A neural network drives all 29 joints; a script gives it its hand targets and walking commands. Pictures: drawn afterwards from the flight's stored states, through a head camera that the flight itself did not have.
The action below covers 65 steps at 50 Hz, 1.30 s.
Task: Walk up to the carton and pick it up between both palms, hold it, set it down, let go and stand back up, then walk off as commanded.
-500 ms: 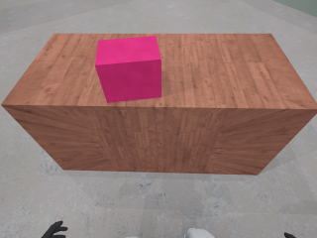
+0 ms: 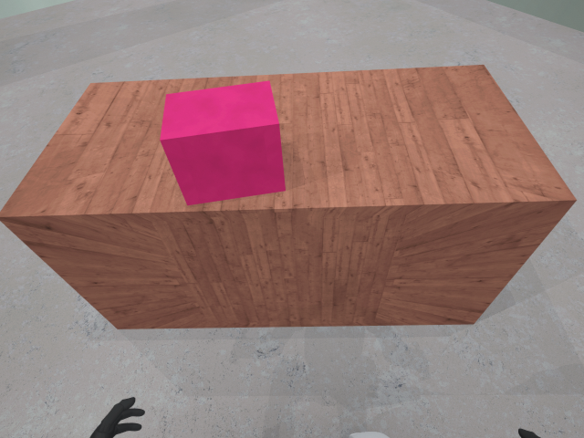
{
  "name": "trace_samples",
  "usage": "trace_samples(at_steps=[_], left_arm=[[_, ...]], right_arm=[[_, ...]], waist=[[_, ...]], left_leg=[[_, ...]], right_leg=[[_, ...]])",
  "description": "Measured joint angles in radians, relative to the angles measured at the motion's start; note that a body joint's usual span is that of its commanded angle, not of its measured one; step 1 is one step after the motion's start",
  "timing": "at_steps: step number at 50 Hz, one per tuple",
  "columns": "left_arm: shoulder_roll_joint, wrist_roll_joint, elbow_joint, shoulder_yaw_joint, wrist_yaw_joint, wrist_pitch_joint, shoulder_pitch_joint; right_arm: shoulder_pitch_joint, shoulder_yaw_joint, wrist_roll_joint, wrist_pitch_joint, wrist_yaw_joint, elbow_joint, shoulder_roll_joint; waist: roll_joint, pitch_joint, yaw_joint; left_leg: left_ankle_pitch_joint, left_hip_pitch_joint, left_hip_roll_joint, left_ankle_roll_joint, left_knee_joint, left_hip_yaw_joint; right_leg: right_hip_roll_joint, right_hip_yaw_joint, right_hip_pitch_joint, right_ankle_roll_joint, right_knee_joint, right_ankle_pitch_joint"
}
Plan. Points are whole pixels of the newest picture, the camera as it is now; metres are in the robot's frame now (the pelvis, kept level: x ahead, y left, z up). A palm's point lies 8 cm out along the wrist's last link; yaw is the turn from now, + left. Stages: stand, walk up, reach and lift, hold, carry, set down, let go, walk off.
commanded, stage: walk up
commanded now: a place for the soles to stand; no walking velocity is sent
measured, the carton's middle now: (227, 144) +0.69 +0.17 -0.02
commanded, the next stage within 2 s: none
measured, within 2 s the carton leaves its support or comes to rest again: neither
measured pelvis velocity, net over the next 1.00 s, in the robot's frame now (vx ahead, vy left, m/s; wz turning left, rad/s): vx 0.12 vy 0.14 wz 0.02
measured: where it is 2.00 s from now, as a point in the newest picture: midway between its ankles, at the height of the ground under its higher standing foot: outside the picture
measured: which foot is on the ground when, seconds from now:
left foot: down 0.00-0.28, up 0.30-0.48, down 0.50-1.00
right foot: down 0.00-0.52, up 0.54-1.00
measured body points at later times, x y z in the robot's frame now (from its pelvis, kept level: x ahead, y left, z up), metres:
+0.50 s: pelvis +0.02 +0.08 +0.00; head +0.03 +0.07 +0.45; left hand +0.07 +0.43 -0.10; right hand +0.10 -0.27 -0.10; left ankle +0.08 +0.20 -0.72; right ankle +0.03 -0.10 -0.72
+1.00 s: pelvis +0.12 +0.14 +0.00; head +0.12 +0.13 +0.45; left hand +0.18 +0.48 -0.10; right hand +0.15 -0.18 -0.12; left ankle +0.09 +0.21 -0.72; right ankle +0.20 +0.01 -0.71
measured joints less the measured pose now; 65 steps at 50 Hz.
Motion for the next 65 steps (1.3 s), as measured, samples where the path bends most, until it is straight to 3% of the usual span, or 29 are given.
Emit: trace_samples(at_steps=[11, 13, 16, 20, 24, 26, 27, 29, 31, 33, 38, 45, 50, 52, 54, 57, 59, 62, 65], left_arm=[[-0.019, 0.002, 0.04, -0.001, -0.003, 0.01, 0.011], [-0.021, 0.001, 0.038, 0.003, -0.004, 0.007, 0.014], [-0.019, 0.007, 0.007, 0.02, -0.003, -0.022, 0.044], [0.002, 0.01, -0.018, 0.042, 0.014, -0.043, 0.104], [0.051, 0.013, -0.031, 0.066, 0.021, -0.04, 0.155], [0.088, 0.019, -0.029, 0.076, 0.02, -0.029, 0.171], [0.103, 0.021, -0.026, 0.081, 0.023, -0.021, 0.174], [0.111, 0.012, -0.023, 0.084, 0.033, -0.005, 0.183], [0.109, 0.007, -0.021, 0.078, 0.033, 0.001, 0.192], [0.11, 0.004, -0.02, 0.073, 0.026, 0.0, 0.203], [0.099, 0.013, -0.021, 0.072, -0.003, 0.0, 0.215], [0.059, 0.02, -0.048, 0.066, -0.032, 0.003, 0.22], [0.05, 0.015, -0.066, 0.064, -0.016, -0.01, 0.219], [0.045, 0.013, -0.079, 0.061, -0.004, -0.025, 0.204], [0.036, 0.011, -0.105, 0.06, 0.01, -0.047, 0.181], [0.041, -0.008, -0.149, 0.056, 0.028, -0.062, 0.176], [0.037, -0.015, -0.162, 0.052, 0.037, -0.061, 0.181], [0.028, -0.011, -0.175, 0.046, 0.043, -0.06, 0.2], [0.037, 0.0, -0.179, 0.038, 0.04, -0.05, 0.21]], right_arm=[[-0.013, 0.005, 0.002, 0.005, 0.001, 0.043, -0.002], [-0.008, 0.001, -0.005, 0.008, 0.008, 0.04, 0.0], [0.014, -0.02, -0.035, 0.031, 0.034, -0.005, -0.025], [0.039, -0.05, -0.054, 0.035, 0.052, -0.047, -0.071], [0.067, -0.08, -0.046, 0.032, 0.068, -0.081, -0.092], [0.085, -0.09, -0.043, 0.024, 0.077, -0.09, -0.09], [0.095, -0.096, -0.048, 0.017, 0.076, -0.097, -0.086], [0.118, -0.101, -0.052, 0.017, 0.074, -0.113, -0.08], [0.131, -0.101, -0.046, 0.031, 0.075, -0.112, -0.068], [0.144, -0.096, -0.04, 0.038, 0.072, -0.111, -0.048], [0.191, -0.063, -0.024, 0.014, 0.071, -0.124, -0.007], [0.227, -0.05, -0.013, -0.004, 0.067, -0.14, -0.008], [0.237, -0.057, -0.019, 0.0, 0.062, -0.16, -0.021], [0.233, -0.06, -0.021, 0.007, 0.057, -0.162, -0.028], [0.226, -0.062, -0.009, 0.014, 0.048, -0.162, -0.03], [0.194, -0.048, -0.018, 0.03, 0.037, -0.176, -0.027], [0.167, -0.049, -0.022, 0.032, 0.038, -0.188, -0.039], [0.136, -0.059, -0.018, 0.029, 0.037, -0.208, -0.066], [0.102, -0.061, 0.005, 0.029, 0.028, -0.213, -0.074]], waist=[[0.009, -0.016, 0.002], [0.009, -0.024, 0.0], [0.04, -0.026, -0.008], [0.089, -0.01, 0.006], [0.096, 0.014, 0.019], [0.064, 0.013, 0.019], [0.036, 0.015, 0.018], [0.012, 0.012, 0.007], [0.015, 0.011, -0.013], [0.004, 0.008, -0.017], [-0.028, -0.015, -0.01], [-0.008, -0.023, -0.001], [0.011, -0.022, -0.019], [0.035, -0.009, -0.025], [0.072, 0.013, -0.02], [0.063, 0.031, 0.009], [0.066, 0.048, 0.018], [0.088, 0.057, 0.03], [0.079, 0.075, 0.047]], left_leg=[[0.049, 0.052, -0.003, 0.001, -0.104, 0.008], [0.032, 0.052, -0.008, 0.02, -0.108, 0.001], [-0.11, -0.037, -0.032, 0.066, 0.082, -0.078], [-0.114, -0.161, -0.039, 0.077, 0.252, -0.135], [-0.057, -0.212, 0.013, 0.073, 0.177, -0.123], [0.078, -0.19, 0.021, 0.065, 0.073, -0.09], [0.135, -0.187, -0.001, 0.056, 0.08, -0.064], [0.103, -0.192, -0.031, 0.049, 0.126, -0.043], [0.07, -0.174, -0.04, 0.066, 0.135, -0.044], [0.077, -0.138, -0.05, 0.089, 0.108, -0.029], [0.074, -0.075, -0.089, 0.112, 0.03, 0.01], [0.059, -0.02, -0.116, 0.126, -0.024, 0.027], [-0.003, 0.015, -0.116, 0.119, -0.005, 0.024], [-0.042, 0.017, -0.097, 0.11, 0.033, 0.012], [-0.033, -0.029, -0.066, 0.085, 0.161, -0.029], [-0.107, -0.164, -0.082, 0.051, 0.435, -0.087], [-0.107, -0.233, -0.069, 0.049, 0.506, -0.111], [-0.082, -0.313, -0.019, 0.043, 0.483, -0.134], [-0.026, -0.313, 0.026, 0.04, 0.322, -0.11]], right_leg=[[0.001, 0.017, 0.05, 0.01, -0.107, 0.054], [-0.001, 0.018, 0.055, 0.013, -0.124, 0.062], [0.006, 0.0, 0.057, 0.015, -0.134, 0.059], [0.007, -0.008, 0.092, 0.029, -0.184, 0.073], [-0.021, -0.013, 0.118, 0.05, -0.163, 0.041], [-0.058, -0.008, 0.099, 0.039, -0.077, -0.021], [-0.077, 0.015, 0.07, 0.017, 0.015, -0.096], [-0.053, 0.058, -0.018, 0.006, 0.243, -0.192], [-0.021, 0.025, -0.082, 0.0, 0.389, -0.211], [-0.023, -0.029, -0.126, 0.003, 0.446, -0.166], [-0.064, -0.108, -0.182, 0.016, 0.378, -0.053], [-0.116, -0.118, -0.135, 0.032, 0.155, -0.05], [-0.126, -0.106, -0.069, 0.007, 0.037, -0.058], [-0.109, -0.118, -0.036, 0.013, -0.019, 0.065], [-0.081, -0.147, -0.01, 0.032, -0.03, 0.081], [-0.08, -0.137, 0.0, 0.034, -0.011, 0.02], [-0.086, -0.136, 0.02, 0.036, -0.016, 0.007], [-0.091, -0.137, 0.031, 0.042, -0.008, -0.013], [-0.112, -0.122, 0.024, 0.058, 0.045, -0.054]])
